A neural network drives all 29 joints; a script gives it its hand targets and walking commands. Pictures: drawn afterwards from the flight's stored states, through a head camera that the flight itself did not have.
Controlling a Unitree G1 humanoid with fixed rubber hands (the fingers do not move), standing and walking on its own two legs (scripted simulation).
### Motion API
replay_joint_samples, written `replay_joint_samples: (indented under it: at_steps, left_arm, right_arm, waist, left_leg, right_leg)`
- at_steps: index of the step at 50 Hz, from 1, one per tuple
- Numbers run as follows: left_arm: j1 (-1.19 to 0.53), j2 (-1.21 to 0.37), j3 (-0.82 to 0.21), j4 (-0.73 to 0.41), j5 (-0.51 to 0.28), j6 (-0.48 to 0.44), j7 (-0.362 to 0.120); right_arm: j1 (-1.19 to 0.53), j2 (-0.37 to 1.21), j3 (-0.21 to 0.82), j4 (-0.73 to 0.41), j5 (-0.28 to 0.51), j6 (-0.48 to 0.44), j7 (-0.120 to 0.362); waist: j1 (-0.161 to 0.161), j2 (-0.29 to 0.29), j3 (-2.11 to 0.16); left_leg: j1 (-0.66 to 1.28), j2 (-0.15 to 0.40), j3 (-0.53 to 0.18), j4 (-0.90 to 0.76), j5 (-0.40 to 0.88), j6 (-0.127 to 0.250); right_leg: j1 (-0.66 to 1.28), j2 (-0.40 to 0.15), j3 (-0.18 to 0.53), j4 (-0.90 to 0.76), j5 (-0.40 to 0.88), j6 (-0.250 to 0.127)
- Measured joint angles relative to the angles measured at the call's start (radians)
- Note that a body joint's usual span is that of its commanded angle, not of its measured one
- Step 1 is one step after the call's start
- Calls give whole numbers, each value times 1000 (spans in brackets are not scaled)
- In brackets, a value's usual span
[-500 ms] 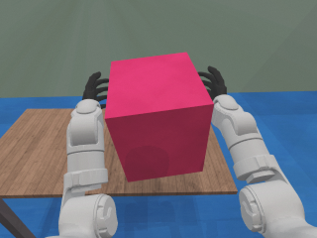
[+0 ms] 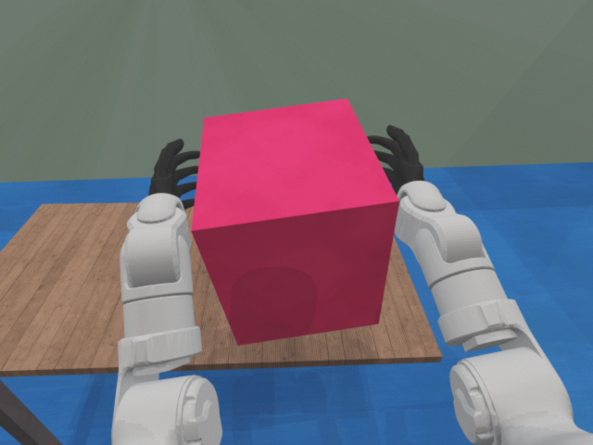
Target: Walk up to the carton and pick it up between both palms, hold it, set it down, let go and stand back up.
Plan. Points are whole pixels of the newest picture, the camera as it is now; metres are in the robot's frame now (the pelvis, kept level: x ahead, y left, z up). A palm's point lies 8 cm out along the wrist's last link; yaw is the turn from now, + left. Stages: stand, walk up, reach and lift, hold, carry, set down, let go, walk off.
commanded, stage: hold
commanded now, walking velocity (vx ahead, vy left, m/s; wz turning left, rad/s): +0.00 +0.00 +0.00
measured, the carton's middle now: (292, 222) +0.39 +0.00 +0.16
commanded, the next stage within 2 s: none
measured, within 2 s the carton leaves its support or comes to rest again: neither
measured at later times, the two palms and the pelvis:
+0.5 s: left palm (165, 199) +0.36 +0.16 +0.23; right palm (406, 185) +0.36 -0.14 +0.23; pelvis -0.01 +0.00 +0.00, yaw +0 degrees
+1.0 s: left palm (159, 202) +0.35 +0.16 +0.23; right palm (404, 185) +0.36 -0.14 +0.24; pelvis +0.00 +0.00 +0.00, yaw +0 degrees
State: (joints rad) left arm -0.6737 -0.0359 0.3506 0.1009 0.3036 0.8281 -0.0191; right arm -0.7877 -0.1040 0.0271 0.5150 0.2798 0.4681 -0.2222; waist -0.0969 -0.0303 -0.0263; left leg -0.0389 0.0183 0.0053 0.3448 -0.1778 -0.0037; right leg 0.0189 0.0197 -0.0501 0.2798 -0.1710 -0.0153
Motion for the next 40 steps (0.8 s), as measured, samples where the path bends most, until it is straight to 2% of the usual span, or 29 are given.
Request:
replay_joint_samples:
  at_steps: [40]
  left_arm:
    - [-32,11,5,68,3,-21,2]
  right_arm:
    - [-33,7,-24,65,-19,-13,10]
  waist:
    - [3,-3,-17]
  left_leg:
    - [-16,-5,-6,-3,10,2]
  right_leg:
    - [-21,1,11,6,6,0]
